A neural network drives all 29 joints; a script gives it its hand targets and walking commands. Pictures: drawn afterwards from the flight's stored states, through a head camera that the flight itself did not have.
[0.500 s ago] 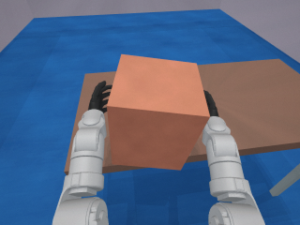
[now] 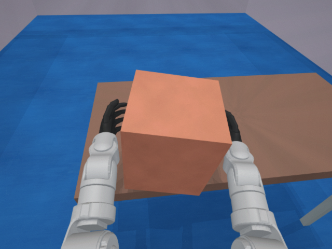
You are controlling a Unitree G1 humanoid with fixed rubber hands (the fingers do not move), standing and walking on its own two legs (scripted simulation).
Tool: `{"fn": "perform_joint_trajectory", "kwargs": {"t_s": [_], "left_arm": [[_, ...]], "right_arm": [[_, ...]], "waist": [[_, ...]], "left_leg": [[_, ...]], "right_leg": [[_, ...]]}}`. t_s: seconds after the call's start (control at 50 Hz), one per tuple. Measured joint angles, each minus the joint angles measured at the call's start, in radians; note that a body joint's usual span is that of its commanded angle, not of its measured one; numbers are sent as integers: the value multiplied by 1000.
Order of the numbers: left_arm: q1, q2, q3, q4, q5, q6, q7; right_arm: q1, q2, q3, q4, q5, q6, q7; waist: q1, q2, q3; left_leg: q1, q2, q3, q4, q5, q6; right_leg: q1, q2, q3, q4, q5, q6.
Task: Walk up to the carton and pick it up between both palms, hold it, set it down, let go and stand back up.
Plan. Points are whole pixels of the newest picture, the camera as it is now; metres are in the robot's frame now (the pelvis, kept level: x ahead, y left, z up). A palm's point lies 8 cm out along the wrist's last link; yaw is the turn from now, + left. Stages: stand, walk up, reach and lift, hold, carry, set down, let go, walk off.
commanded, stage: set down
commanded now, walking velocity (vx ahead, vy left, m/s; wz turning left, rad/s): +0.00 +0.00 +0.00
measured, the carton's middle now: (169, 136) +0.40 +0.00 +0.09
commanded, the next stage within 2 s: none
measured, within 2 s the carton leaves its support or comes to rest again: neither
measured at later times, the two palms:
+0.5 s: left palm (126, 131) +0.38 +0.11 +0.13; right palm (247, 147) +0.36 -0.19 +0.10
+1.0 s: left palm (116, 119) +0.45 +0.14 +0.11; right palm (230, 126) +0.43 -0.17 +0.10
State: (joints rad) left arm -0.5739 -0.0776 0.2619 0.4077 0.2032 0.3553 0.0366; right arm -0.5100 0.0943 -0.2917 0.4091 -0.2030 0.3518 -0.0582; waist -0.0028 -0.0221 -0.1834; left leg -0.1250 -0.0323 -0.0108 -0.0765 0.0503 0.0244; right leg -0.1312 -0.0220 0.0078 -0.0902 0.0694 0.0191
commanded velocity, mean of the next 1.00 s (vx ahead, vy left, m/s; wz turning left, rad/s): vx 0.00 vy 0.00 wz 0.00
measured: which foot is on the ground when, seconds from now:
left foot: down 0.00-1.00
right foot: down 0.00-1.00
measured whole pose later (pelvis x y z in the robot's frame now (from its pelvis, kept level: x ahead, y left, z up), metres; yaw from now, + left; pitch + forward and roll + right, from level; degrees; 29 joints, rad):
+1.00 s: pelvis +0.02 -0.01 +0.00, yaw +0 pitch +16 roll +0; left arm -0.80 0.09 0.23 0.90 0.04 0.13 0.08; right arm -0.73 -0.01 -0.26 0.83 -0.07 0.15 -0.16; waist -0.03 0.00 -0.27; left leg -0.25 -0.02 0.00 -0.03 0.01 0.01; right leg -0.29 -0.01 -0.01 0.01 0.00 0.01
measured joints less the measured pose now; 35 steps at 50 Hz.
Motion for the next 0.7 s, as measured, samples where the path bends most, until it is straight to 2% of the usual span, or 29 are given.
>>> {"fn": "perform_joint_trajectory", "kwargs": {"t_s": [0.1,0.22,0.32,0.48,0.7], "left_arm": [[-6,-13,10,4,23,11,4],[-58,-29,62,97,73,10,-4],[-96,-38,105,159,115,-23,-15],[-142,-30,158,258,118,-121,-35],[-195,28,185,380,111,-190,-54]], "right_arm": [[-18,-4,-20,21,-21,4,23],[-68,-1,-86,106,-83,5,55],[-98,3,-135,164,-125,-30,71],[-109,4,-154,196,-124,-94,56],[-165,-7,-143,300,-101,-150,12]], "waist": [[-4,6,2],[-11,13,11],[-16,27,14],[-12,43,-39],[1,40,-67]], "left_leg": [[13,-1,0,-1,4,1],[21,3,-3,13,5,-4],[-2,11,-2,18,13,-10],[-74,29,1,13,29,-24],[-86,45,11,5,12,-25]], "right_leg": [[11,-1,1,2,2,0],[27,4,-2,2,9,-8],[6,12,-2,2,22,-14],[-71,29,-2,3,37,-28],[-97,45,-2,19,11,-39]]}}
